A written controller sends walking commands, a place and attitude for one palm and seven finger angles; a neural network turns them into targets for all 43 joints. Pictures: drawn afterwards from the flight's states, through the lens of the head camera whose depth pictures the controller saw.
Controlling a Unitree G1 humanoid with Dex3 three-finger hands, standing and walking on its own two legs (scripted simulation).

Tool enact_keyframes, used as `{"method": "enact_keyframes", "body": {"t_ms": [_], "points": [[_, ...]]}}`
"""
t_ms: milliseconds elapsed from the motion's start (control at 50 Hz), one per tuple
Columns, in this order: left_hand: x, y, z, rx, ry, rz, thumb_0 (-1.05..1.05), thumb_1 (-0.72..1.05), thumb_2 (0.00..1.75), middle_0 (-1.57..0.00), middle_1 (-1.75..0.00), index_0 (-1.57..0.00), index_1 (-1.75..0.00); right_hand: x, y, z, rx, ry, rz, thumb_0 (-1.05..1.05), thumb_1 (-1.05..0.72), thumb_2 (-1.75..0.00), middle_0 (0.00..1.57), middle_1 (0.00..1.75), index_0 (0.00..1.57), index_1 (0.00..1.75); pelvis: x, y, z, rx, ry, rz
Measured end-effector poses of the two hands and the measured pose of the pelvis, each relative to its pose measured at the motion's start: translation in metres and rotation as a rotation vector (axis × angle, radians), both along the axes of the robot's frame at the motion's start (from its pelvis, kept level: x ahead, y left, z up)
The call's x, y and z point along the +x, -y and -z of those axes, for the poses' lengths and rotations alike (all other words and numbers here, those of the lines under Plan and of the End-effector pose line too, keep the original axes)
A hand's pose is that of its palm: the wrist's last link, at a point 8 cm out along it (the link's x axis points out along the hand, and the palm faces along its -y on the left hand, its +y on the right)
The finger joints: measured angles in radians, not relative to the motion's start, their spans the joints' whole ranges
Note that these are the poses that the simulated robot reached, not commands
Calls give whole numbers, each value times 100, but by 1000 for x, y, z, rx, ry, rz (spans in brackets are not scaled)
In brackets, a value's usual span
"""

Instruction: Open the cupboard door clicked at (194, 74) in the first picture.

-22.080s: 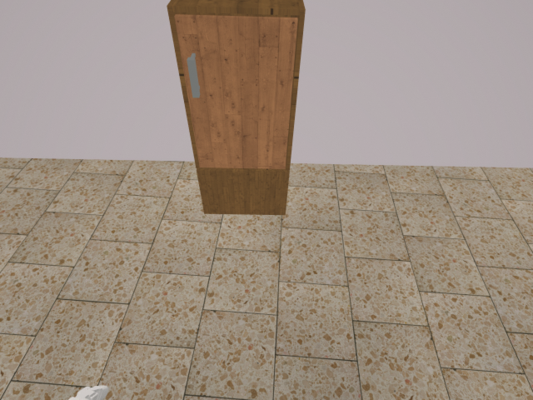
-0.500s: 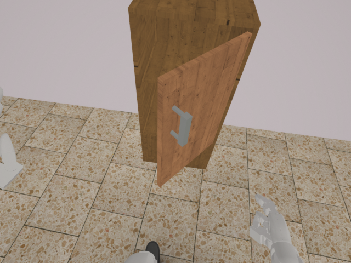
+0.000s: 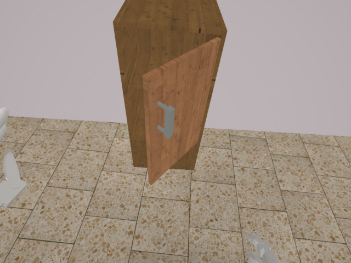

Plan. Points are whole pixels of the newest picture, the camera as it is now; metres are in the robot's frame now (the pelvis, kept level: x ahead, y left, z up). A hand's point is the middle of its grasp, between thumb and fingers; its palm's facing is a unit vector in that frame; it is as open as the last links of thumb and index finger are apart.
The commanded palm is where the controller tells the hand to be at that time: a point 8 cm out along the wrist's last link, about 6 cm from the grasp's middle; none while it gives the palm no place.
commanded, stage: stop stepping back and stand still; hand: left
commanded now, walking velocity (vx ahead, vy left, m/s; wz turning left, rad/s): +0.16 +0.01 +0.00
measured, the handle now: (164, 119) +0.55 +0.04 -0.02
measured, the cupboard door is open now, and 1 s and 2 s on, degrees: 50 50 50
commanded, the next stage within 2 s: let the arm hang, fingers relaxed in 1.06 s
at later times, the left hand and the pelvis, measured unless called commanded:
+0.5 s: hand (33, 180) +0.22 +0.24 +0.16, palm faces +0.39 -0.78 -0.49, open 7.4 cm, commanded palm +0.16 +0.28 +0.17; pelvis +0.01 -0.01 +0.00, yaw -1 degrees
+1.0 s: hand (0, 193) +0.20 +0.29 +0.15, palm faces +0.39 -0.79 -0.47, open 7.4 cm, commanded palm +0.14 +0.32 +0.17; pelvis -0.01 +0.03 +0.00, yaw -1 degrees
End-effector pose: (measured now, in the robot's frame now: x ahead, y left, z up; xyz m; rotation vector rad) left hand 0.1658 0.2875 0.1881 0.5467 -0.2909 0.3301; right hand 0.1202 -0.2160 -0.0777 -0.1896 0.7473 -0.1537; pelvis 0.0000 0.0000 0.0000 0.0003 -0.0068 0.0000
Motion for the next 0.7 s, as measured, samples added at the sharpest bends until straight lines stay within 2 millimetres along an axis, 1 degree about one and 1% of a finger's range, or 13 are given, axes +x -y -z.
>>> {"method": "enact_keyframes", "body": {"t_ms": [60, 100, 140, 200, 260, 360, 440, 540, 620, 700], "points": [[-8, 12, 0, 65, -43, 8, 1, 89, 90, -21, -30, -21, -31, 1, 7, 8, 23, 4, 7, 1, -90, -90, 20, 30, 20, 30, -2, 9, 4, 12, -10, 11], [-11, 14, 2, 81, -67, -12, 1, 89, 90, -21, -30, -21, -31, 3, 16, 16, 25, -15, 7, 1, -90, -90, 21, 30, 20, 30, -4, 14, 7, 4, -8, 15], [-14, 13, 4, 60, -72, -44, 1, 89, 90, -21, -30, -22, -31, 4, 25, 19, 18, -43, 4, 1, -90, -90, 21, 30, 20, 30, -5, 17, 6, 6, -6, 17], [-13, 11, 7, 14, -61, -97, 1, 88, 90, -21, -30, -22, -31, 6, 41, 17, -1, -58, 11, 1, -90, -90, 20, 30, 20, 30, -1, 21, 2, 21, -7, 23], [-8, 11, 11, -24, -54, -122, 1, 89, 90, -21, -30, -22, -31, 10, 54, 12, -32, -43, 23, 1, -90, -90, 20, 30, 20, 30, 4, 23, 0, 30, 1, 14], [3, 17, 16, -50, -26, -84, 1, 89, 90, -21, -30, -21, -31, 27, 65, 6, -88, -4, 21, 1, -90, -90, 20, 30, 20, 30, 10, 19, 5, 7, 18, 2], [9, 16, 12, -20, -24, -46, 1, 89, 90, -21, -30, -21, -31, 41, 59, -1, -88, 17, 23, 1, -91, -90, 20, 30, 20, 30, 11, 16, 5, 9, 21, 14], [11, 6, 5, 36, -59, -30, 1, 89, 90, -21, -30, -22, -31, 52, 39, -7, -48, 59, 10, 1, -91, -90, 20, 30, 20, 30, 7, 9, 3, -1, 11, 27], [8, -1, 8, 24, -93, -33, 1, 89, 90, -21, -30, -22, -31, 50, 20, -5, -16, 62, -2, 1, -91, -90, 20, 30, 20, 30, 4, 2, 2, -7, 7, 30], [1, -10, 13, -2, -119, -47, 1, 89, 90, -21, -30, -22, -31, 42, 6, -2, -4, 37, -13, 1, -90, -90, 20, 30, 20, 30, 1, -5, 0, -10, 5, 27]]}}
